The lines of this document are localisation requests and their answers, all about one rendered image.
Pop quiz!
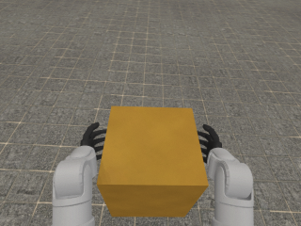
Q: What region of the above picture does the robot right forearm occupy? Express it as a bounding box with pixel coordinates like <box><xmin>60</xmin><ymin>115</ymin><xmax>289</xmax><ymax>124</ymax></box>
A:
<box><xmin>207</xmin><ymin>148</ymin><xmax>254</xmax><ymax>226</ymax></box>

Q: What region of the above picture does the right robot hand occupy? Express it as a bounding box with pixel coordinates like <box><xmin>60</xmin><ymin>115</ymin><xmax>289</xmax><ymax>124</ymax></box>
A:
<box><xmin>197</xmin><ymin>124</ymin><xmax>222</xmax><ymax>164</ymax></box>

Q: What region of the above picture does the robot left forearm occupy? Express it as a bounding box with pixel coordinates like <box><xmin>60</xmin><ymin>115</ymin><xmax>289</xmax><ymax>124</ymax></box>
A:
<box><xmin>51</xmin><ymin>145</ymin><xmax>98</xmax><ymax>226</ymax></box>

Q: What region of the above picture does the left robot hand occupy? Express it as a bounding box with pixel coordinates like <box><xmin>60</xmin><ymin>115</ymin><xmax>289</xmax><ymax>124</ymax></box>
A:
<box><xmin>80</xmin><ymin>122</ymin><xmax>107</xmax><ymax>160</ymax></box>

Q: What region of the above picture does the carton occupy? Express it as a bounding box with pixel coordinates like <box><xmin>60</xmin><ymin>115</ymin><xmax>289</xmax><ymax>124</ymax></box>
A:
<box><xmin>96</xmin><ymin>105</ymin><xmax>209</xmax><ymax>218</ymax></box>

